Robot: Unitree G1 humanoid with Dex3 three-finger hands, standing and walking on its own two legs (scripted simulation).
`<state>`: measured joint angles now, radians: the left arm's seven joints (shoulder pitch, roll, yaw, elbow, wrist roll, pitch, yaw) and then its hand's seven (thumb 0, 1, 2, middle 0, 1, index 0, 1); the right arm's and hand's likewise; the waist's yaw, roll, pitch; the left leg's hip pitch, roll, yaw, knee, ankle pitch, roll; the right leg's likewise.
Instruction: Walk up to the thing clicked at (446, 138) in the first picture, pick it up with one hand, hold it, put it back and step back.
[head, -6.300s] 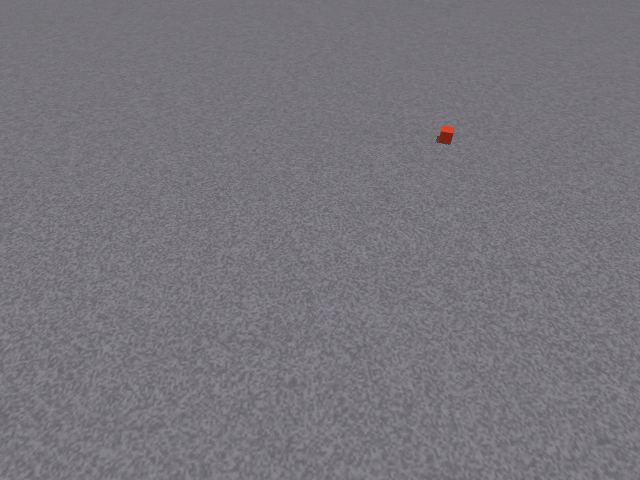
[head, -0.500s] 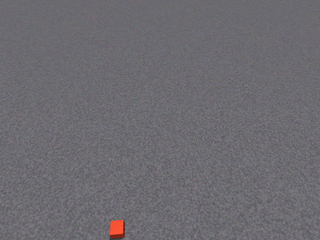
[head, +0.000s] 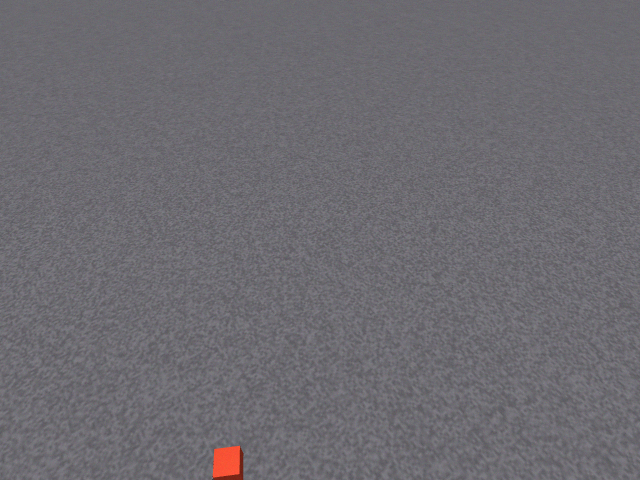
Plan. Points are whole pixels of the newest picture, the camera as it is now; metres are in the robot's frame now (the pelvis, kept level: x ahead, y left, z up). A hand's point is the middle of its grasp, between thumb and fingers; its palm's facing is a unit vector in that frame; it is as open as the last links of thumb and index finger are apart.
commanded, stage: walk up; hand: left
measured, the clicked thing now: (228, 465) +0.37 +0.26 -0.75
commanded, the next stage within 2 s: stand in 0.06 s
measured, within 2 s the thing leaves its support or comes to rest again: neither
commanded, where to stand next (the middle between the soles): +0.06 +0.01 m, yaw +0 degrees
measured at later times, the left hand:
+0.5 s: hand out of the picture +0.09 +0.24 -0.16, palm faces -0.03 -0.94 -0.34, open 7.4 cm
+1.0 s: hand out of the picture +0.11 +0.24 -0.15, palm faces -0.03 -0.94 -0.34, open 7.4 cm
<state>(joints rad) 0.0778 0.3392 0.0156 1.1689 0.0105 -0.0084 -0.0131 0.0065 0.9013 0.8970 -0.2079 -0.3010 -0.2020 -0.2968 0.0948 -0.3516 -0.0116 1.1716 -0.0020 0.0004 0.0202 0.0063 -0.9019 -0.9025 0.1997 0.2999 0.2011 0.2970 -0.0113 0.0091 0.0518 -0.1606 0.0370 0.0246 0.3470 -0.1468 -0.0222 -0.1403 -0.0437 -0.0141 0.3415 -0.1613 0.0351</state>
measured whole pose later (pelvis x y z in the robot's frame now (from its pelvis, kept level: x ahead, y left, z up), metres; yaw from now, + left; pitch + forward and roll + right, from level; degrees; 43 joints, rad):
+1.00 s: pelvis +0.03 -0.01 +0.00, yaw +0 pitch -2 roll +0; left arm 0.10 0.35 0.00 1.13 0.01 -0.01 -0.01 0.01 0.90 0.90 -0.21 -0.30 -0.20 -0.30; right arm 0.09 -0.35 -0.01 1.15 -0.01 0.00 0.01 0.01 -0.90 -0.90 0.20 0.30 0.20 0.30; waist -0.01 0.00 0.05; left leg -0.11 0.06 0.02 0.32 -0.17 -0.04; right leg -0.10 -0.03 -0.02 0.32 -0.19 0.02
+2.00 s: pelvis +0.03 -0.01 +0.00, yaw +0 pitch -2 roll +0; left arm 0.12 0.36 0.00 1.13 0.01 -0.01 -0.01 0.01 0.90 0.90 -0.21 -0.30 -0.20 -0.30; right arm 0.11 -0.35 0.00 1.13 -0.01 0.00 0.01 0.01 -0.90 -0.90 0.20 0.30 0.20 0.30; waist 0.00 0.00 0.05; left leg -0.11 0.05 0.02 0.32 -0.17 -0.04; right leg -0.09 -0.03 -0.02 0.32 -0.19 0.02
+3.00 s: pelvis +0.03 -0.01 +0.00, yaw +0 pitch -2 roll +0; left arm 0.12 0.35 0.01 1.12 0.02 -0.01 0.00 0.01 0.90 0.90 -0.21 -0.30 -0.20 -0.30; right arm 0.11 -0.35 0.00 1.12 -0.01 0.00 0.01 0.01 -0.90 -0.90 0.20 0.30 0.20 0.30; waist 0.00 0.00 0.05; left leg -0.10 0.05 0.02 0.31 -0.18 -0.04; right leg -0.08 -0.03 -0.02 0.32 -0.20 0.02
